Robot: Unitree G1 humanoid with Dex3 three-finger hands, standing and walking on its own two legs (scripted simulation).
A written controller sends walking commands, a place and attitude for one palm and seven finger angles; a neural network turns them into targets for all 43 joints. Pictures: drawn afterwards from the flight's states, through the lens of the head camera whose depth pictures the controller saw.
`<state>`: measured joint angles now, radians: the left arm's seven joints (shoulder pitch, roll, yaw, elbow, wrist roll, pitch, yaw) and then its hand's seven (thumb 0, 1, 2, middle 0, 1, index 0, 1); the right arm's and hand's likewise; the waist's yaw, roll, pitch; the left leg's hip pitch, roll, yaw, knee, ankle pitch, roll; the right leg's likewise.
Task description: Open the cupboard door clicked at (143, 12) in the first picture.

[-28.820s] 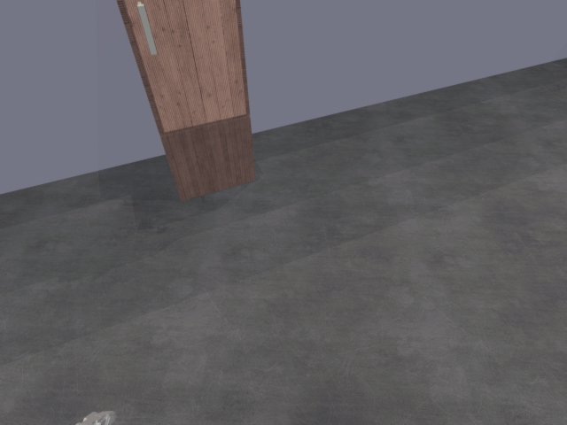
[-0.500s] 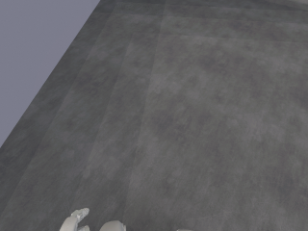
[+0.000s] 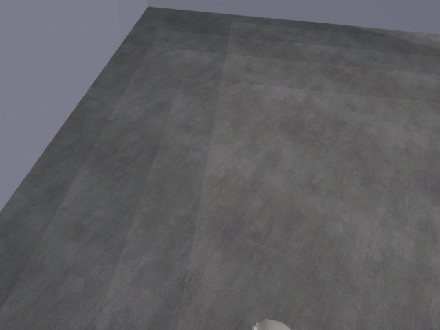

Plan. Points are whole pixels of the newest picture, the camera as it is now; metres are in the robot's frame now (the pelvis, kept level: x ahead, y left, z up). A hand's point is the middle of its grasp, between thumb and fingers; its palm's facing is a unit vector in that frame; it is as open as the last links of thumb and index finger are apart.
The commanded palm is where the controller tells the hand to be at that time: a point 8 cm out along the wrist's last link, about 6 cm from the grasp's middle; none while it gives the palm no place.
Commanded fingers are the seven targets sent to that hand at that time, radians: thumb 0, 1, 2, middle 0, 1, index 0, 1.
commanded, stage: walk to a spot facing it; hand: left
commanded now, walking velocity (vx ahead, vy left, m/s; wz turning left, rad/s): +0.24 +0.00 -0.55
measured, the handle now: out of the picture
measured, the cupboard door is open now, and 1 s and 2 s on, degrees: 41 41 41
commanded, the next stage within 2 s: turn to face it in 0.02 s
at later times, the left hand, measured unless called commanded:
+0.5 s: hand (182, 257) +0.30 +0.12 -0.17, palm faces +0.08 -0.99 -0.15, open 7.2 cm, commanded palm none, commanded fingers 0.00 0.90 0.90 -0.20 -0.30 -0.20 -0.30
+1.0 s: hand (162, 278) +0.24 +0.15 -0.16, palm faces +0.39 -0.86 -0.32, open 7.4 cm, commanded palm none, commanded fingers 0.00 0.90 0.90 -0.20 -0.30 -0.20 -0.30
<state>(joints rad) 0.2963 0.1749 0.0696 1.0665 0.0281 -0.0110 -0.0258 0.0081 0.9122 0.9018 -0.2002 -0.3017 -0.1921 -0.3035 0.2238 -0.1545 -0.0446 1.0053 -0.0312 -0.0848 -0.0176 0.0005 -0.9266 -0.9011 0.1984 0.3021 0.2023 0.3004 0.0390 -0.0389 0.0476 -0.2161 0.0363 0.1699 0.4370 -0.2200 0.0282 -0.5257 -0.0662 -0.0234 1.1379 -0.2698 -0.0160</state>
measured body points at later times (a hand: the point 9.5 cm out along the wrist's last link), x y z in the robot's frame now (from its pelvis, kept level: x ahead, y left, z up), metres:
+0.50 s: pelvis +0.18 -0.05 +0.00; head +0.21 -0.04 +0.45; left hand +0.29 +0.17 -0.15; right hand +0.19 -0.28 -0.15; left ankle +0.21 +0.07 -0.70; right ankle +0.19 -0.16 -0.74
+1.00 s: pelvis +0.25 -0.08 -0.01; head +0.30 -0.08 +0.44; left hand +0.22 +0.20 -0.13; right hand +0.43 -0.30 -0.16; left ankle +0.21 +0.04 -0.69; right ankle +0.29 -0.20 -0.74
